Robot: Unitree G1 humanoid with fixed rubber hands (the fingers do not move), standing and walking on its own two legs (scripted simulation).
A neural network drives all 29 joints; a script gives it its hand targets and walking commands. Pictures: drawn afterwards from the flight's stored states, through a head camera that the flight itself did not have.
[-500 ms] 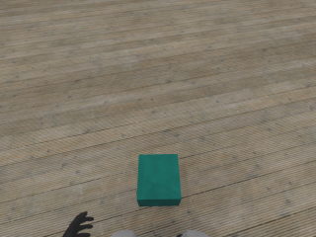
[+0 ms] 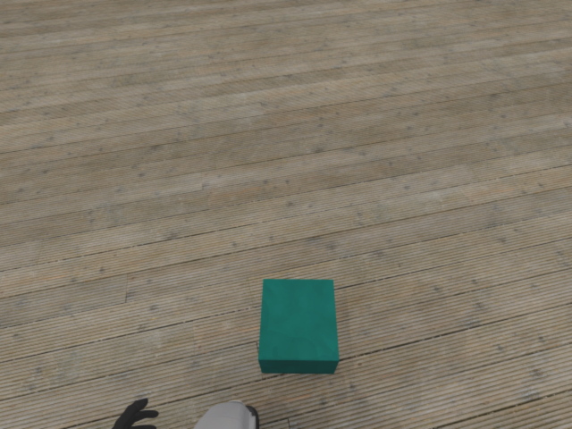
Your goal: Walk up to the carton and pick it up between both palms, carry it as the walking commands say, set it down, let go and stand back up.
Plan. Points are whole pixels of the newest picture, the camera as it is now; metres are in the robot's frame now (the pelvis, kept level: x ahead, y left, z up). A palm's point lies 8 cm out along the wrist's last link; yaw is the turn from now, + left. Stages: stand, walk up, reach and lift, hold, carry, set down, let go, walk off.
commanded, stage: walk up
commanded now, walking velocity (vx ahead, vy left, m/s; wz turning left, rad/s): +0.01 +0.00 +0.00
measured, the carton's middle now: (298, 325) +0.47 +0.00 -0.68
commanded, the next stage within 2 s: none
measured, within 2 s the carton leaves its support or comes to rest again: neither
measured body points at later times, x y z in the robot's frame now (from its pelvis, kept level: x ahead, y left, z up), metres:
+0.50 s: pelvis -0.02 +0.00 +0.01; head +0.00 +0.00 +0.46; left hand +0.08 +0.24 -0.13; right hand +0.05 -0.25 -0.13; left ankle -0.02 +0.14 -0.72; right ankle -0.02 -0.09 -0.72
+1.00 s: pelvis +0.03 +0.01 +0.01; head +0.06 +0.01 +0.45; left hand +0.10 +0.26 -0.13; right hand +0.08 -0.23 -0.14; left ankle +0.03 +0.14 -0.72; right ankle -0.02 -0.09 -0.72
